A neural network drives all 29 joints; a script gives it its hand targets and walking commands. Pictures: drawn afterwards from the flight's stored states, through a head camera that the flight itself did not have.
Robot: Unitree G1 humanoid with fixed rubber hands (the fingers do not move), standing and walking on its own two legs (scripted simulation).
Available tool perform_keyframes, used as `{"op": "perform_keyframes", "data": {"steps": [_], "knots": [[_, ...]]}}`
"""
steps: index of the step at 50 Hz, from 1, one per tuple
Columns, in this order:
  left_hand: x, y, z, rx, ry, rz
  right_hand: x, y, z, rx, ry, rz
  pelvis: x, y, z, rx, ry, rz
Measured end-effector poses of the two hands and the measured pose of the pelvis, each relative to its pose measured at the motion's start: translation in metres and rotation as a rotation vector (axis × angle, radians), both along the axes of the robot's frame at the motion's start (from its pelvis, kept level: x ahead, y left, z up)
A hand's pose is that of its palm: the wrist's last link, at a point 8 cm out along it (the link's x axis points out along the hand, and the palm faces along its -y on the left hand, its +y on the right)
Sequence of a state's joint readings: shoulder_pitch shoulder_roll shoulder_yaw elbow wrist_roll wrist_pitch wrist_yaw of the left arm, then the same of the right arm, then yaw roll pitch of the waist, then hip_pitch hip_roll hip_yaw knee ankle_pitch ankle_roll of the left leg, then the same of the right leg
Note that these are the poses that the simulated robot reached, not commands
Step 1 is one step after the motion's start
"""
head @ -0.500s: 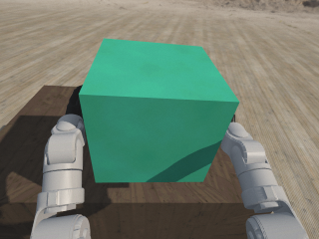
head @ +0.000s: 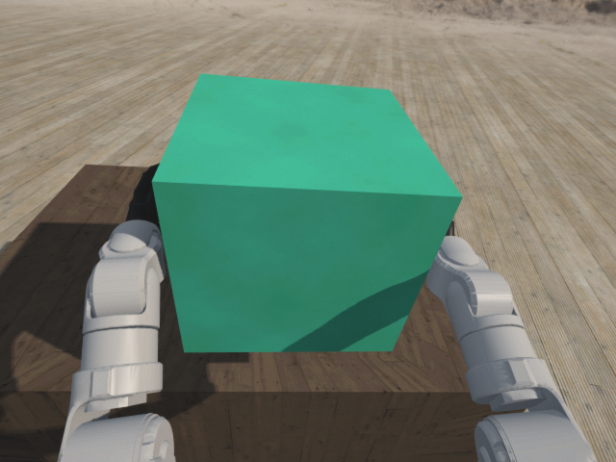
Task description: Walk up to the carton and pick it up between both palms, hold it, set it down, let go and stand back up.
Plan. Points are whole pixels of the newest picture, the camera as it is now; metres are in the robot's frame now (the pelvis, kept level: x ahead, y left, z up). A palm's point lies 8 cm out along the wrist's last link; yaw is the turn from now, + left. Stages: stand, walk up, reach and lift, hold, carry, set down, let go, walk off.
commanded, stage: hold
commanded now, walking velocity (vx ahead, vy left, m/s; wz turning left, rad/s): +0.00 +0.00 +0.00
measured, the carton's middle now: (295, 210) +0.41 +0.02 +0.19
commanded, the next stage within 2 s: none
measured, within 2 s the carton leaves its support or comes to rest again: neither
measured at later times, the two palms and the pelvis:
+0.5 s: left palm (146, 225) +0.35 +0.20 +0.20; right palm (436, 240) +0.36 -0.16 +0.19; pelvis +0.00 +0.00 +0.00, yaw +0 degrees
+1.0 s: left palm (146, 225) +0.35 +0.20 +0.20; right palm (436, 240) +0.36 -0.16 +0.19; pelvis +0.00 +0.00 +0.00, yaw +0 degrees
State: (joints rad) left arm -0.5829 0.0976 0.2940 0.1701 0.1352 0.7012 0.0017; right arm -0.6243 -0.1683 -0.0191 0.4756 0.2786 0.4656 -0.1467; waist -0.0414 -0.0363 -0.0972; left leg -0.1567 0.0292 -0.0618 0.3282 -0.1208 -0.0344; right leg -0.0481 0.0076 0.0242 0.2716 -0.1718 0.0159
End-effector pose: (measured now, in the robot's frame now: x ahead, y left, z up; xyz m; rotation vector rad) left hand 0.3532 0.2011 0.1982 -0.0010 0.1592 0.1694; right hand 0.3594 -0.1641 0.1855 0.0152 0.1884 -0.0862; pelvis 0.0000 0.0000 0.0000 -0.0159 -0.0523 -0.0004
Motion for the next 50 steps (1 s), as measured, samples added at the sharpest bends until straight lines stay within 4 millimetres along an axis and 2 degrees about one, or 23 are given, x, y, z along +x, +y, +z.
{"op": "perform_keyframes", "data": {"steps": [50], "knots": [[0.0002,0.0001,0.0005,-0.003,-0.002,0.000,0.0000,0.0001,0.0007,-0.001,-0.001,-0.001,0.0003,-0.0001,0.0000,0.000,-0.002,-0.001]]}}
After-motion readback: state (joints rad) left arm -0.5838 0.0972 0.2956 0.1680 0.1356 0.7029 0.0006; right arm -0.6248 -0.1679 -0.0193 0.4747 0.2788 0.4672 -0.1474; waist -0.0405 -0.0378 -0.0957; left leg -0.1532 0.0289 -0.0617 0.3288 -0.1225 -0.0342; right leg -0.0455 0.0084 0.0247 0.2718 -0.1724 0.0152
